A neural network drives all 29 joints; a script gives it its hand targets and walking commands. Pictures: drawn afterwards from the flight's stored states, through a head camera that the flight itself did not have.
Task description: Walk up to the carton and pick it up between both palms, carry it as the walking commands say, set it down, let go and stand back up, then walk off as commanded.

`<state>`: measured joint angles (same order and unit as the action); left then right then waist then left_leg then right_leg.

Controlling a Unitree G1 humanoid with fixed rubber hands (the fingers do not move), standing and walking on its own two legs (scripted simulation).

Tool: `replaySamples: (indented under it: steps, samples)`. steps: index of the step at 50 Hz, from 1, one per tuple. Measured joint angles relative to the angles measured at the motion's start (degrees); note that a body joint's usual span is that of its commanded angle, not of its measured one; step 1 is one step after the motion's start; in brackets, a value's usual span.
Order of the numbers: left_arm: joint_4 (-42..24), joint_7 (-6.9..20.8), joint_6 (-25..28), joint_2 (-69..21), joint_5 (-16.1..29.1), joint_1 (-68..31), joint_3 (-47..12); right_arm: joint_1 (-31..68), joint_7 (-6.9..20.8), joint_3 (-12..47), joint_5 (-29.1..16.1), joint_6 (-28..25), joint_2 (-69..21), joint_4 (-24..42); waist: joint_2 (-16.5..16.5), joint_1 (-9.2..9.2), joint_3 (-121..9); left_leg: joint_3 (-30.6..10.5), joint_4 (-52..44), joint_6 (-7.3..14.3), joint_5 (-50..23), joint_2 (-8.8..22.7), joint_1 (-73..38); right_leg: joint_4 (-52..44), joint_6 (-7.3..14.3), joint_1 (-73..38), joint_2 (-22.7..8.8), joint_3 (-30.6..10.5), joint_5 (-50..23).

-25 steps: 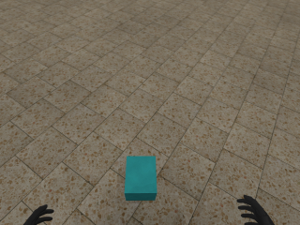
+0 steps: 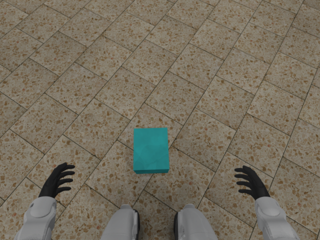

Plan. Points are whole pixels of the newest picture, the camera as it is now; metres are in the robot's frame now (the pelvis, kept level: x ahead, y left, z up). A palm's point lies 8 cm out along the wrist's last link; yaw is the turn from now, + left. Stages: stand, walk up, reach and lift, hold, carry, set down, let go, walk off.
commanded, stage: reach and lift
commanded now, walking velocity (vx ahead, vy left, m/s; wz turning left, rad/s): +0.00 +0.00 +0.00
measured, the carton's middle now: (151, 151) +0.45 +0.04 -0.65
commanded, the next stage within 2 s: none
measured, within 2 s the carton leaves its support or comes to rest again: neither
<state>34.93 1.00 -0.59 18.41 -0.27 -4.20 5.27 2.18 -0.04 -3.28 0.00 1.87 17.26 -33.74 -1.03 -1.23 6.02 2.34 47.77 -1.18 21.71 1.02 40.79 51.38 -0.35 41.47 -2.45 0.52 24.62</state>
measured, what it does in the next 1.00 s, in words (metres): lowers itself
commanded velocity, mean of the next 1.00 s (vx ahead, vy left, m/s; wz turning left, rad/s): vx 0.00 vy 0.00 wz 0.00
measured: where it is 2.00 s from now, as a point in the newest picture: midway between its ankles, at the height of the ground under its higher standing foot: outside the picture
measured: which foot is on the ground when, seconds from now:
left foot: down 0.00-1.00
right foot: down 0.00-1.00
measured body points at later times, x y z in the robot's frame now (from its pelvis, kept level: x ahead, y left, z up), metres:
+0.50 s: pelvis -0.08 +0.02 -0.04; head +0.18 +0.03 +0.33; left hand +0.37 +0.26 -0.13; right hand +0.37 -0.19 -0.15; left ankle +0.01 +0.14 -0.69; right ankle +0.00 -0.11 -0.69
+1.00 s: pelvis -0.06 +0.02 -0.07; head +0.29 +0.02 +0.22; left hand +0.47 +0.22 -0.21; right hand +0.48 -0.15 -0.22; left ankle +0.01 +0.14 -0.69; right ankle +0.00 -0.11 -0.69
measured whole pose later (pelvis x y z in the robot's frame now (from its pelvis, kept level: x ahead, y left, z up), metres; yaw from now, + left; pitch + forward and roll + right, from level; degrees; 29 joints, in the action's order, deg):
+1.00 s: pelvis -0.06 +0.02 -0.07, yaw +0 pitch +47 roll +0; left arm 46.7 -3.9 -4.5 15.5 -0.3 -66.0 14.7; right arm 66.8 -4.5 -12.1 -0.2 5.3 14.4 -47.4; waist 0.1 -1.0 3.5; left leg 0.3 57.1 -0.2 14.9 0.7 88.9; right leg 58.2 -0.8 87.9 -2.1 0.8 17.0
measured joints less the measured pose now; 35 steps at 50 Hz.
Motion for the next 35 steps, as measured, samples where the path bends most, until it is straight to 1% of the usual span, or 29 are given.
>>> replaySamples:
  steps: [5, 9, 14, 17, 22, 28, 32, 35]
  samples:
    - [0.0, 0.4, -0.1, 0.0, 0.0, -6.2, 1.1, 6.3, -1.8, 0.0, 0.0, 0.9, -1.0, 0.8, 0.0, 0.02, -1.8, -0.7, 3.3, 0.0, -0.2, -0.3, 7.5, 3.2, 0.0, 7.3, 0.0, -0.1, 0.0]
    - [0.0, 0.7, -2.5, 0.0, 0.0, -13.4, 1.4, 14.2, -2.5, 0.0, 0.0, 3.4, -1.2, 0.5, -0.1, 0.03, -2.4, -1.0, 5.7, 0.0, -0.6, -0.3, 12.0, 4.9, 0.0, 11.4, 0.0, 0.0, -0.8]
    - [0.1, 0.0, -6.4, 0.0, 0.0, -22.5, 1.5, 24.8, -2.7, 0.0, 0.0, 6.8, -1.2, -4.8, -0.3, 0.06, -2.4, -1.3, 6.7, 0.2, -2.6, -0.3, 17.7, 5.1, 0.0, 16.6, 0.0, 0.3, -3.1]
    - [1.0, -0.5, -8.1, 0.0, 0.0, -27.1, 1.5, 29.6, -2.7, -1.2, 0.0, 8.1, -1.2, -7.3, -0.3, 0.23, -2.4, -1.3, 7.1, 0.4, -3.7, -0.3, 21.2, 5.1, -0.2, 19.9, 0.0, 0.3, -4.4]
    - [3.5, -2.3, -9.7, 0.0, 0.0, -34.6, 1.8, 37.2, -2.7, -2.7, 0.0, 8.4, -1.1, -9.4, -0.3, 0.38, -2.4, -1.4, 7.9, 0.8, -5.2, -0.3, 26.9, 5.4, -0.4, 25.3, 0.0, 0.3, -6.1]
    - [6.3, -4.6, -10.8, -0.2, 0.0, -45.8, 1.9, 48.4, -2.6, -4.0, -0.2, 8.7, -1.0, -14.2, 0.1, 0.39, -2.4, -1.6, 8.9, 0.8, -6.3, -0.3, 33.4, 6.2, -0.4, 31.7, 0.0, 0.4, -7.3]
    - [10.5, -4.8, -10.4, -0.5, 0.0, -52.2, 3.1, 53.7, -2.6, -4.9, -0.2, 8.5, -1.0, -16.1, 0.2, 0.38, -2.4, -1.6, 9.1, 0.9, -6.7, -0.3, 36.9, 6.5, -0.4, 35.3, 0.0, 0.4, -7.6]
    - [11.6, -5.1, -9.2, -0.7, 0.0, -55.5, 5.1, 57.0, -2.7, -5.4, -0.2, 7.7, -0.9, -16.0, 0.2, 0.23, -2.4, -1.6, 9.2, 1.0, -6.7, -0.3, 39.6, 6.7, -0.4, 38.0, 0.0, 0.4, -7.6]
